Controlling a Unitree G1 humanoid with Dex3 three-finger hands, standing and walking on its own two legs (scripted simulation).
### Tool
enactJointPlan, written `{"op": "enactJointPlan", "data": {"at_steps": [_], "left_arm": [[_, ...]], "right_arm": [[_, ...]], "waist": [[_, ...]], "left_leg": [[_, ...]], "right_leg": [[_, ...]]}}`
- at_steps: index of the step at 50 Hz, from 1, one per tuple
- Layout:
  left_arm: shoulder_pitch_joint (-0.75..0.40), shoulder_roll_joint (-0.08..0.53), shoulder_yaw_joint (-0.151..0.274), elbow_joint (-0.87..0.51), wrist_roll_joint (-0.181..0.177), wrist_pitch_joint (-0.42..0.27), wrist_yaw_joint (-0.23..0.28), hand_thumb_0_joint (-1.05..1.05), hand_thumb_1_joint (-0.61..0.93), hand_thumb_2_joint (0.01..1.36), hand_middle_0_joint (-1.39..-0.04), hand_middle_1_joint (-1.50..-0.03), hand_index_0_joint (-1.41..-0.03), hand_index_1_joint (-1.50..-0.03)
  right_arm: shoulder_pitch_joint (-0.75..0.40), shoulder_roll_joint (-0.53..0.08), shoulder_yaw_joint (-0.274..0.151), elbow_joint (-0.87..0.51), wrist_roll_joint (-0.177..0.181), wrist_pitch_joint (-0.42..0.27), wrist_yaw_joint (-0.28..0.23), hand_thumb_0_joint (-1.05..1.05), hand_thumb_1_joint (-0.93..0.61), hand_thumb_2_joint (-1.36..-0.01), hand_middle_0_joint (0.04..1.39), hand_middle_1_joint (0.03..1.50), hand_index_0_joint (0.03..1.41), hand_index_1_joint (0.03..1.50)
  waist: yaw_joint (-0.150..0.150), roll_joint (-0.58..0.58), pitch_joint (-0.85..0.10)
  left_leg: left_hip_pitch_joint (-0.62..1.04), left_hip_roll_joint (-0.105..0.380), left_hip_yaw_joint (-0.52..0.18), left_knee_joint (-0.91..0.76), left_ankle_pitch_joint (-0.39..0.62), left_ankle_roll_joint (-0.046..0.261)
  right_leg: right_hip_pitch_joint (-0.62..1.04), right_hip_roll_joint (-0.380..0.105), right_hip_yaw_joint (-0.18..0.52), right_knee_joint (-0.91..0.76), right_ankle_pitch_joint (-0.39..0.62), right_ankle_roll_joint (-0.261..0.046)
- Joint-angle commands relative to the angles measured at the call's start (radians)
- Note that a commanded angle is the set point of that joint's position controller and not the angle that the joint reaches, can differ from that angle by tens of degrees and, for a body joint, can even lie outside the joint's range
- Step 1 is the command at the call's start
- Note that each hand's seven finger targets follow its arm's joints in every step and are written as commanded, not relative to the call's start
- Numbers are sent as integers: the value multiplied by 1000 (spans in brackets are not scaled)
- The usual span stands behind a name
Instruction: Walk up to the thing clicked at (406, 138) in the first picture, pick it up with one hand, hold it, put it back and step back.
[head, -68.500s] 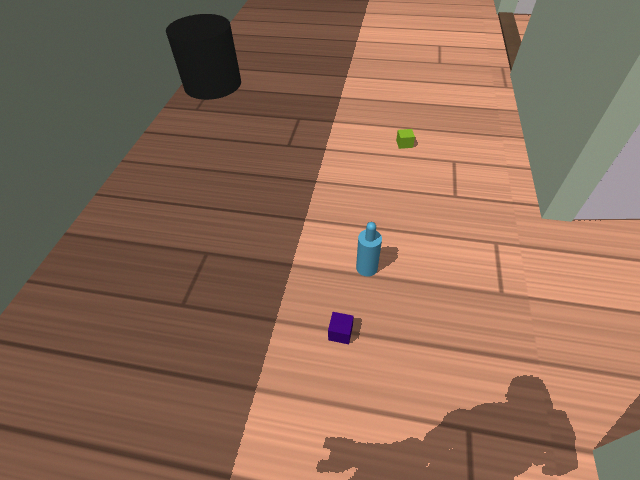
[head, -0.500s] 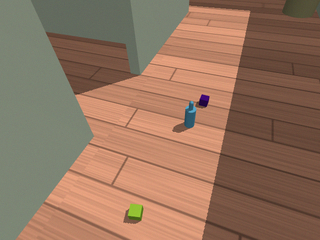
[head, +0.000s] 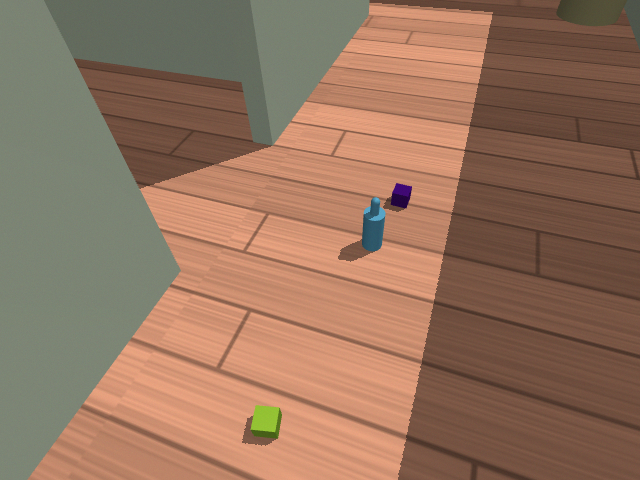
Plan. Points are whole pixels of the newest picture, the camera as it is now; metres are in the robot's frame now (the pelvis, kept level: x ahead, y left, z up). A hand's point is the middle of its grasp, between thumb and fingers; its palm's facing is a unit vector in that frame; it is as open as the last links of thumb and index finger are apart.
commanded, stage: stand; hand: left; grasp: from above
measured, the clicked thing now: (266, 421) +0.41 +0.23 -0.75
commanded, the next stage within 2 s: step back in 1.28 s
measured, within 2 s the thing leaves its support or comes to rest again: neither
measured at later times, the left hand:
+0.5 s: hand out of the picture +0.06 +0.21 -0.17, palm faces +0.00 -0.97 -0.25, open 7.3 cm
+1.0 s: hand out of the picture +0.05 +0.21 -0.17, palm faces +0.01 -0.97 -0.26, open 7.3 cm
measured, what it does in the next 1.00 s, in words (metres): stands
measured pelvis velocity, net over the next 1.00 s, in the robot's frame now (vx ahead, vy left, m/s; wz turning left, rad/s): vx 0.02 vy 0.01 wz -0.02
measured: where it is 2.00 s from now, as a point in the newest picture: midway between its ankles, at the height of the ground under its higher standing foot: outside the picture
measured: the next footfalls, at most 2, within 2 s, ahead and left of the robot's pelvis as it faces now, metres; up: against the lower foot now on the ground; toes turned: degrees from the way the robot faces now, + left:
left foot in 1.76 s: -0.06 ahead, +0.13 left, +0.00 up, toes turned -1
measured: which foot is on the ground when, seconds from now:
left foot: down 0.00-1.00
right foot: down 0.00-1.00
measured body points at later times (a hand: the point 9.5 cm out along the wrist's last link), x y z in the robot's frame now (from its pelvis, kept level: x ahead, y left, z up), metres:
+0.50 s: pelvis +0.02 +0.00 +0.00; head +0.02 +0.00 +0.45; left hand +0.06 +0.26 -0.15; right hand +0.06 -0.25 -0.15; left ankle +0.02 +0.13 -0.75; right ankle +0.01 -0.13 -0.75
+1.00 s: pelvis +0.02 +0.01 +0.00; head +0.02 +0.00 +0.45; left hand +0.05 +0.26 -0.15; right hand +0.04 -0.25 -0.15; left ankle +0.02 +0.13 -0.75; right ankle +0.01 -0.13 -0.75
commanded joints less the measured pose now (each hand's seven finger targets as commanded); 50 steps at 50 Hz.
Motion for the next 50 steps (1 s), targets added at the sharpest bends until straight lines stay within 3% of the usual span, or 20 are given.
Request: {"op": "enactJointPlan", "data": {"at_steps": [1,4,11,15,20,22,24,26,28,29,32,35,37,42,45,47,48,50], "left_arm": [[-25,171,30,-43,-4,-15,13,0,900,900,-200,-300,-200,-301],[-15,172,30,-41,-6,-19,11,0,900,900,-200,-300,-200,-301],[-15,132,24,-34,-9,-14,12,0,900,900,-200,-300,-200,-301],[5,102,18,-15,-7,-6,12,0,900,900,-200,-300,-200,-301],[16,87,16,-10,-7,-8,14,0,900,900,-200,-300,-200,-301],[5,107,23,-21,-6,-12,16,0,900,900,-200,-300,-200,-301],[13,78,18,-12,-6,-10,17,0,900,900,-200,-300,-200,-301],[21,74,19,-11,-8,-12,17,0,900,900,-200,-300,-200,-301],[27,60,16,-6,-8,-8,17,0,900,900,-200,-300,-200,-301],[29,78,21,-11,-6,-7,16,0,900,900,-200,-300,-200,-301],[43,47,16,-3,-5,-4,18,0,900,900,-200,-300,-200,-301],[50,67,20,-9,-4,-10,18,0,900,900,-200,-300,-200,-301],[46,65,22,-12,-4,-11,20,0,900,900,-200,-300,-200,-301],[47,78,26,-23,-4,-11,18,0,900,900,-200,-300,-200,-300],[53,85,28,-32,-3,-14,19,0,900,900,-200,-300,-200,-300],[47,100,32,-38,-1,-17,20,0,900,900,-200,-300,-200,-300],[47,94,30,-32,-3,-15,19,0,900,900,-200,-300,-200,-300],[38,113,34,-44,-2,-17,17,0,900,900,-200,-300,-200,-300]], "right_arm": [[-23,-145,-24,-50,-1,-18,-7,0,-900,-900,200,300,200,300],[-26,-158,-24,-49,0,-22,-6,0,-900,-900,200,300,200,300],[-4,-120,-12,-32,2,-23,-12,0,-900,-900,200,300,200,300],[-1,-99,-7,-18,3,-19,-14,0,-900,-900,200,300,200,300],[11,-86,-9,-12,0,-19,-16,0,-900,-900,200,300,200,300],[3,-100,-15,-20,0,-22,-17,0,-900,-900,200,300,200,300],[19,-66,-10,-11,2,-19,-17,0,-900,-900,200,300,200,300],[26,-73,-13,-9,1,-20,-19,0,-900,-900,200,300,200,300],[36,-50,-8,-3,0,-17,-18,0,-900,-900,200,300,200,300],[30,-70,-14,-9,-1,-19,-19,0,-900,-900,200,300,200,300],[36,-44,-11,-6,1,-18,-20,0,-900,-900,200,300,200,300],[35,-68,-21,-11,-1,-22,-20,0,-900,-900,200,300,200,300],[41,-50,-19,-16,1,-22,-19,0,-900,-900,200,300,200,300],[53,-60,-21,-20,-3,-22,-20,0,-900,-900,200,300,200,300],[35,-81,-28,-33,-2,-26,-20,0,-900,-900,200,300,200,300],[34,-91,-31,-40,-2,-25,-20,0,-900,-900,200,300,200,300],[44,-73,-27,-34,-1,-22,-18,0,-900,-900,200,300,200,300],[36,-101,-34,-44,-4,-23,-18,0,-900,-900,200,300,200,300]], "waist": [[-5,-10,-6],[-1,-11,-31],[-4,-3,-61],[1,-12,-28],[-3,-19,-42],[-4,-11,-42],[-8,-20,-45],[-7,-12,-44],[-7,-9,-21],[-4,-8,-15],[-6,-6,-26],[-3,-8,-34],[-8,-21,-45],[-10,-13,-8],[-2,-9,-27],[-5,-16,-30],[-8,-28,-1],[-7,-15,21]], "left_leg": [[-40,80,-84,-85,-26,39],[-11,86,-85,-79,37,40],[9,87,-68,-73,148,37],[-3,82,-68,-90,99,33],[15,84,-59,-74,136,35],[20,85,-59,-70,151,36],[18,82,-57,-71,158,36],[19,86,-55,-63,165,40],[1,80,-54,-78,144,34],[-6,79,-54,-80,115,34],[8,84,-55,-78,138,34],[18,85,-55,-64,150,37],[25,85,-54,-62,179,38],[-5,82,-50,-69,122,38],[16,89,-58,-63,146,40],[9,90,-56,-58,123,43],[-7,87,-61,-73,92,40],[-26,86,-62,-80,31,41]], "right_leg": [[-22,-88,97,-91,-28,-26],[-8,-90,96,-87,18,-24],[33,-89,85,-66,152,-23],[12,-80,77,-76,84,-18],[9,-83,80,-75,116,-20],[9,-86,83,-72,138,-20],[11,-81,75,-66,146,-19],[20,-86,82,-65,161,-20],[12,-79,76,-66,130,-19],[3,-80,82,-72,110,-19],[3,-76,73,-60,104,-23],[4,-80,81,-62,134,-21],[12,-81,78,-51,162,-22],[-6,-80,84,-63,120,-19],[-4,-83,82,-53,123,-21],[2,-84,85,-58,119,-19],[-16,-79,81,-62,69,-20],[-29,-81,90,-72,32,-20]]}}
